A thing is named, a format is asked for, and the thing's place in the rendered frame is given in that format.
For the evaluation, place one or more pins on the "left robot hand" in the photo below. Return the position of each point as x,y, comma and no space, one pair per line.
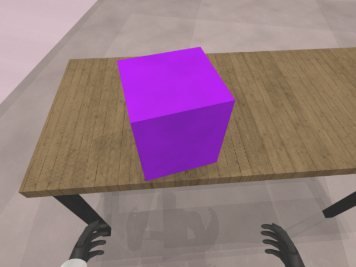
84,244

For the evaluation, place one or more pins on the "right robot hand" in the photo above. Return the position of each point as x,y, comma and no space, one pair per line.
288,253

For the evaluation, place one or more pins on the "table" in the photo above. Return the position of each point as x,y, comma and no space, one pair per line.
294,116

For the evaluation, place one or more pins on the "carton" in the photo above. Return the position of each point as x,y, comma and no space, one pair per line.
179,109

